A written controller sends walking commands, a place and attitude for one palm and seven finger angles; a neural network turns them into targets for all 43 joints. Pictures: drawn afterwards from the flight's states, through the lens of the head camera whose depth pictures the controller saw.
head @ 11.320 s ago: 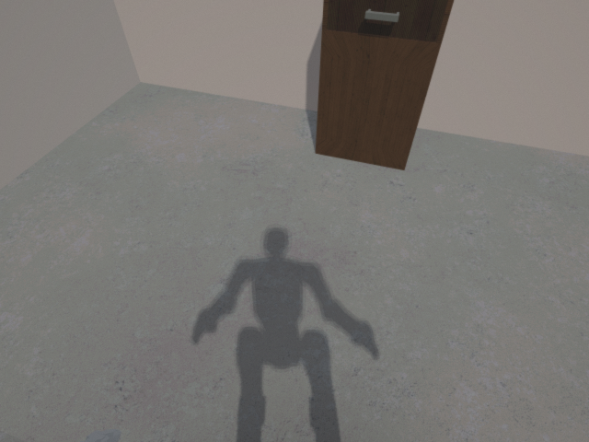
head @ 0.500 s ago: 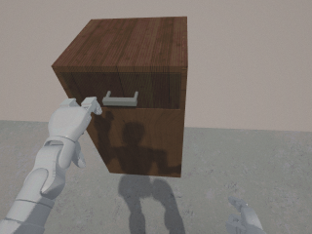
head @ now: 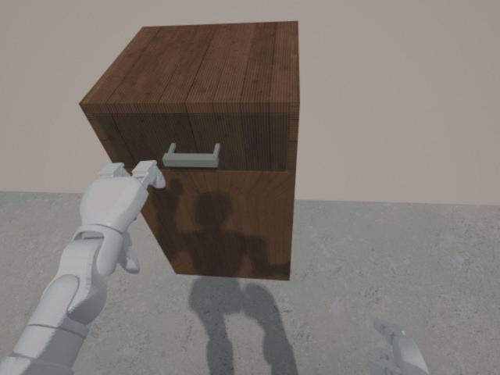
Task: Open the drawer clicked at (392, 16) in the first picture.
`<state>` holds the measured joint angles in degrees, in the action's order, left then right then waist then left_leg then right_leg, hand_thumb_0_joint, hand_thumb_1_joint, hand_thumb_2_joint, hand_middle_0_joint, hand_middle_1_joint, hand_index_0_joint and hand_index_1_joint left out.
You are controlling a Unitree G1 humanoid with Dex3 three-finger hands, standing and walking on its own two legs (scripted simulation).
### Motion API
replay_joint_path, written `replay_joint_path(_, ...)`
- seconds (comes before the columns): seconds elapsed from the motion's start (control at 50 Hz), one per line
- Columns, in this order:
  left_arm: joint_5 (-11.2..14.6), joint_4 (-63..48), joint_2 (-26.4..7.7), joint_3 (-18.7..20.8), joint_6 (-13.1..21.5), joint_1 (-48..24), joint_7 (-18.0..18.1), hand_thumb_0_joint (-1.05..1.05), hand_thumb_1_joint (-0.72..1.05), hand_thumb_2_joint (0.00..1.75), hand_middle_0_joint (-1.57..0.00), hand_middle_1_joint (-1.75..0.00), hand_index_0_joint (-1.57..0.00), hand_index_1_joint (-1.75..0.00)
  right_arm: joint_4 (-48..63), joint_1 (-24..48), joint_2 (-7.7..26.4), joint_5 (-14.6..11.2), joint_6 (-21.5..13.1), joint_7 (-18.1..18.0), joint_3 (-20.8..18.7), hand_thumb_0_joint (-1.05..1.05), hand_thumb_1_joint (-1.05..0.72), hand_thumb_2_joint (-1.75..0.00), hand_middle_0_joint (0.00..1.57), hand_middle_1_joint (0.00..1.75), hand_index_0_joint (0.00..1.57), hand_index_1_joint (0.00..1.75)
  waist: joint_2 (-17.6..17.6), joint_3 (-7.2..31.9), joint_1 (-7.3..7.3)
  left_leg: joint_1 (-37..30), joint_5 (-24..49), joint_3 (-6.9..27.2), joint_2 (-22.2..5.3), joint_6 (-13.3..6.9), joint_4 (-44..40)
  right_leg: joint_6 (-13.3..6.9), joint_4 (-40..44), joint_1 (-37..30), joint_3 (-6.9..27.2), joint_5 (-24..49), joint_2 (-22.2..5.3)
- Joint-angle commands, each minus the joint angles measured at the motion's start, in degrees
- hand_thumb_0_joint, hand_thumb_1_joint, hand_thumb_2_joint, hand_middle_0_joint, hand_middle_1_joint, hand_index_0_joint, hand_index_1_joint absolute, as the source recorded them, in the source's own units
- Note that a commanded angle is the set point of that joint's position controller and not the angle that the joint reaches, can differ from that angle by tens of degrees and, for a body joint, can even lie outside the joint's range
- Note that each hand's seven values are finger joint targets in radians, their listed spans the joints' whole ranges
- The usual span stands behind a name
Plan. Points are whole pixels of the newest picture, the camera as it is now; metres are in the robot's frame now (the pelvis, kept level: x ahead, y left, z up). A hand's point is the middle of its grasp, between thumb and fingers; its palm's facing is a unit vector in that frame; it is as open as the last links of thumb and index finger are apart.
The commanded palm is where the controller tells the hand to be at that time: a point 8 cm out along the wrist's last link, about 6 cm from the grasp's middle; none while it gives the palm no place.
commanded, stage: move the hooked fingers above the handle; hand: left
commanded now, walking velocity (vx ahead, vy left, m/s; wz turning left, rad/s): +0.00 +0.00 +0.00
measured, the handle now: (192, 153) +0.58 +0.24 -0.01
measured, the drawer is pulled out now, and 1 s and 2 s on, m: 0.00 0.00 0.00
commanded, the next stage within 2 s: none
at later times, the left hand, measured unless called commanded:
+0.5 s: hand (160, 191) +0.38 +0.22 +0.08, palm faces +0.01 -0.05 -1.00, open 13.9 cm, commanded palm +0.37 +0.24 +0.13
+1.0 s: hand (175, 167) +0.46 +0.23 +0.06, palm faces -0.03 -0.02 -1.00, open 13.9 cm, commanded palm +0.45 +0.23 +0.12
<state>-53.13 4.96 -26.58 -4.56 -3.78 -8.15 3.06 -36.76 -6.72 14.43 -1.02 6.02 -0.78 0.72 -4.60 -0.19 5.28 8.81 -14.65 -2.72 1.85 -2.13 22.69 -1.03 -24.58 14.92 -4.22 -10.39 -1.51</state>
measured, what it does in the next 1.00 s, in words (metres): stands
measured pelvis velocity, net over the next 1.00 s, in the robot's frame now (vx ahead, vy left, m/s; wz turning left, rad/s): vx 0.01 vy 0.00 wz -0.02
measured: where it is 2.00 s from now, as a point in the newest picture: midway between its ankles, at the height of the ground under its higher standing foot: outside the picture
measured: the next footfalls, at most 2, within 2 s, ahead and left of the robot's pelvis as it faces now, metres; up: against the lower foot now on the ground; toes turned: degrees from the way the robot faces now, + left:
none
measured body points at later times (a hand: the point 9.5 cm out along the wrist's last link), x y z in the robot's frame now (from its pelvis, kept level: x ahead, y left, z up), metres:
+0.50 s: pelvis +0.00 +0.00 +0.00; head +0.04 -0.03 +0.44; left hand +0.38 +0.22 +0.13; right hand +0.14 -0.25 -0.13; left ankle -0.03 +0.09 -0.74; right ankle +0.03 -0.11 -0.74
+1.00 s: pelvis +0.01 +0.00 -0.01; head +0.07 -0.02 +0.43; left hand +0.46 +0.22 +0.11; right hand +0.08 -0.27 -0.15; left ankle -0.03 +0.09 -0.74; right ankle +0.03 -0.11 -0.74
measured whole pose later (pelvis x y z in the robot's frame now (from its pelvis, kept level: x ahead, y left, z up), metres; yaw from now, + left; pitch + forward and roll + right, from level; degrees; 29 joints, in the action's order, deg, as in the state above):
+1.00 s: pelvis +0.01 +0.00 -0.01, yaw -1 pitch +11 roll +0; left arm -59.5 50.4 -27.9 -3.0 4.5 -41.6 11.0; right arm -38.9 -16.6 15.0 -1.1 6.1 -1.4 -2.5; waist -2.5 4.3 -1.9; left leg 24.6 -19.0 -3.7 1.1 -2.2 32.1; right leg -1.2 -32.5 30.5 -3.3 -13.5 -1.0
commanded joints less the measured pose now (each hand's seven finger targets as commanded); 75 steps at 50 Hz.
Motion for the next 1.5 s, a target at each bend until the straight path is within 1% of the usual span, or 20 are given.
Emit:
replay_joint_path(0.0,-1.3,-7.4,-11.3,5.9,1.6,-22.4,1.9,0.0,-0.5,0.3,-0.3,-1.2,-0.3,-1.2,8.0,6.2,6.3,0.2,-2.5,-1.1,-2.1,0.0,-0.9,-0.9,0.2,0.3,0.2,0.3,4.9,12.8,-1.16,4.1,13.3,2.3,0.2,0.9,-2.6,-1.5,1.4,-10.3,2.8,7.3,1.5)
replay_joint_path(0.06,-1.6,-5.5,-13.8,8.1,2.8,-25.4,2.4,0.0,-0.5,0.3,-0.3,-1.2,-0.3,-1.2,7.9,5.6,6.4,0.1,-2.8,-1.4,-2.4,0.0,-0.9,-0.9,0.2,0.3,0.2,0.3,3.3,15.0,-0.99,4.0,13.5,2.2,0.4,0.9,-1.9,-1.6,1.1,-10.7,3.3,7.7,1.6)
replay_joint_path(0.16,-1.8,0.9,-11.6,5.3,3.9,-31.5,3.0,0.0,-0.5,0.3,-0.3,-1.2,-0.3,-1.2,7.3,3.9,6.4,-0.1,-3.0,-1.8,-2.6,0.0,-0.9,-0.9,0.2,0.3,0.2,0.3,3.8,14.8,-2.13,5.1,13.1,2.2,0.6,1.0,-1.2,-1.6,0.6,-8.6,3.0,7.4,1.6)
replay_joint_path(0.26,-2.4,3.8,-11.8,4.8,5.0,-35.9,3.5,0.0,-0.5,0.3,-0.3,-1.2,-0.3,-1.2,7.3,2.1,6.6,-0.1,-3.0,-1.8,-3.3,0.0,-0.9,-0.9,0.2,0.3,0.2,0.3,2.5,18.9,-2.19,5.2,15.4,2.2,0.7,1.1,0.1,-1.8,-1.0,-8.9,3.2,9.8,1.5)
replay_joint_path(0.34,-2.3,6.2,-12.4,5.9,5.5,-34.5,4.2,0.0,-0.5,0.3,-0.3,-1.2,-0.3,-1.2,7.1,0.4,6.9,-0.2,-2.7,-1.4,-3.8,0.0,-0.9,-0.9,0.2,0.3,0.2,0.3,3.6,20.1,-1.72,6.1,18.2,2.0,0.5,1.1,0.9,-1.8,-2.2,-9.3,3.1,12.8,1.4)
replay_joint_path(0.4,-2.4,11.0,-13.2,7.1,4.7,-34.6,4.9,0.0,-0.5,0.3,-0.3,-1.2,-0.3,-1.2,6.9,-0.4,7.3,-0.5,-2.2,-1.5,-3.9,0.0,-0.9,-0.9,0.2,0.3,0.2,0.3,6.2,17.7,-1.89,8.8,15.9,1.6,0.3,0.7,0.8,-1.6,-2.1,-8.8,3.2,11.7,1.4)
replay_joint_path(0.44,-3.0,10.9,-13.4,6.7,4.7,-37.2,5.5,0.0,-0.5,0.3,-0.3,-1.2,-0.3,-1.2,6.9,-0.8,7.4,-0.6,-2.1,-1.6,-4.2,0.0,-0.9,-0.9,0.2,0.3,0.2,0.3,5.1,19.6,-2.0,8.5,16.1,1.3,0.3,0.6,1.1,-1.6,-2.5,-8.7,3.5,11.9,1.4)
replay_joint_path(0.66,-4.3,21.9,-14.9,6.1,7.8,-50.1,7.4,0.0,-0.5,0.3,-0.3,-1.2,-0.3,-1.2,4.6,-6.9,8.1,-0.5,-2.5,-2.4,-5.5,0.0,-0.9,-0.9,0.2,0.3,0.2,0.3,4.2,22.8,-5.38,9.2,15.6,1.6,0.4,-0.1,4.2,-1.5,-4.2,-4.7,3.6,11.6,1.7)
replay_joint_path(0.74,-4.8,27.4,-13.7,4.9,8.7,-52.6,8.0,0.0,-0.5,0.3,-0.3,-1.2,-0.3,-1.2,3.8,-8.8,8.0,-0.4,-2.2,-2.1,-5.8,0.0,-0.9,-0.9,0.2,0.3,0.2,0.3,4.0,22.4,-6.16,10.5,15.7,1.5,0.4,0.0,5.2,-1.4,-5.2,-2.4,3.3,12.2,1.7)
replay_joint_path(0.78,-5.2,28.3,-15.5,6.2,9.3,-54.8,8.6,0.0,-0.5,0.3,-0.3,-1.2,-0.3,-1.2,3.6,-9.9,8.3,-0.2,-2.1,-1.9,-5.9,0.0,-0.9,-0.9,0.2,0.3,0.2,0.3,2.7,24.2,-6.02,10.4,17.5,1.7,0.3,0.1,5.8,-1.6,-6.0,-2.0,3.4,12.9,1.9)
replay_joint_path(0.88,-5.7,34.2,-17.0,7.9,8.8,-55.1,10.0,0.0,-0.5,0.3,-0.3,-1.2,-0.3,-1.2,3.4,-11.7,8.6,0.1,-1.4,-1.4,-6.1,0.0,-0.9,-0.9,0.2,0.3,0.2,0.3,5.7,25.4,-6.44,13.3,18.3,1.3,0.1,-0.1,7.0,-1.3,-7.0,-2.8,3.5,15.4,2.0)
replay_joint_path(0.96,-6.5,35.5,-15.1,5.7,8.3,-59.9,10.8,0.0,-0.5,0.3,-0.3,-1.2,-0.3,-1.2,3.3,-12.9,8.7,0.2,-1.3,-1.1,-6.3,0.0,-0.9,-0.9,0.2,0.3,0.2,0.3,4.1,25.8,-7.66,13.1,19.7,1.7,0.0,-0.1,7.7,-1.4,-7.4,-0.5,3.2,15.2,2.4)
replay_joint_path(1.0,-7.1,35.8,-16.2,6.2,8.4,-61.5,11.3,0.0,-0.5,0.3,-0.3,-1.2,-0.3,-1.2,2.9,-14.1,8.8,0.5,-1.1,-1.1,-6.5,0.0,-0.9,-0.9,0.2,0.3,0.2,0.3,2.8,29.2,-7.78,11.7,21.0,1.7,-0.1,0.0,8.4,-1.3,-8.1,-0.6,3.5,15.9,2.5)
replay_joint_path(1.08,-7.4,39.9,-17.1,6.2,8.1,-65.0,11.9,0.0,-0.5,0.3,-0.3,-1.2,-0.3,-1.2,1.9,-15.7,9.3,0.5,-1.1,-1.1,-6.4,0.0,-0.9,-0.9,0.2,0.3,0.2,0.3,3.4,26.7,-9.36,13.7,19.0,2.0,-0.3,0.0,8.7,-1.3,-8.0,2.1,3.2,14.0,2.7)
replay_joint_path(1.22,-8.1,45.2,-18.2,6.1,7.6,-70.3,13.0,0.0,-0.5,0.3,-0.3,-1.2,-0.3,-1.2,0.5,-18.8,9.7,1.1,-1.4,-1.3,-6.6,0.0,-0.9,-0.9,0.2,0.3,0.2,0.3,2.7,29.1,-11.35,14.6,19.3,1.9,-0.4,-0.2,10.4,-1.0,-8.7,3.7,3.4,14.7,2.9)
replay_joint_path(1.24,-8.2,46.1,-20.1,7.4,7.5,-70.2,13.0,0.0,-0.5,0.3,-0.3,-1.2,-0.3,-1.2,0.3,-19.3,10.0,1.1,-1.4,-1.3,-6.5,0.0,-0.9,-0.9,0.2,0.3,0.2,0.3,2.7,29.8,-10.99,15.5,19.3,1.9,-0.3,-0.2,10.5,-1.0,-9.0,3.1,3.5,15.0,2.9)
replay_joint_path(1.3,-8.5,48.0,-19.0,6.4,7.4,-70.5,12.6,0.0,-0.5,0.3,-0.3,-1.2,-0.3,-1.2,0.0,-20.4,10.1,1.3,-1.2,-1.1,-6.5,0.0,-0.9,-0.9,0.2,0.3,0.2,0.3,0.7,30.8,-11.3,14.5,22.6,2.4,-0.7,0.1,11.4,-1.0,-9.6,4.9,3.2,15.7,3.1)
replay_joint_path(1.38,-8.5,49.2,-20.1,6.3,7.6,-74.1,12.3,0.0,-0.5,0.3,-0.3,-1.2,-0.3,-1.2,-0.5,-21.9,10.6,1.5,-1.2,-1.0,-6.6,0.0,-0.9,-0.9,0.2,0.3,0.2,0.3,1.4,30.6,-12.76,16.0,21.9,2.2,-0.8,-0.2,12.3,-0.8,-9.6,5.6,3.5,16.1,3.1)
replay_joint_path(1.44,-8.9,49.1,-22.1,8.1,7.9,-72.7,12.4,0.0,-0.5,0.3,-0.3,-1.2,-0.3,-1.2,-0.4,-22.5,10.8,1.8,-1.1,-1.1,-6.7,0.0,-0.9,-0.9,0.2,0.3,0.2,0.3,0.5,33.4,-11.95,15.6,23.8,2.2,-1.0,-0.1,12.9,-0.8,-10.4,5.1,3.5,17.0,3.2)
replay_joint_path(1.48,-8.5,50.6,-21.6,7.6,7.9,-71.3,12.1,0.0,-0.5,0.3,-0.3,-1.2,-0.3,-1.2,-0.4,-22.6,10.9,1.8,-0.9,-1.0,-6.5,0.0,-0.9,-0.9,0.2,0.3,0.2,0.3,1.2,31.5,-12.13,17.1,23.2,2.1,-1.0,-0.1,12.9,-0.7,-10.3,5.4,3.4,17.1,3.2)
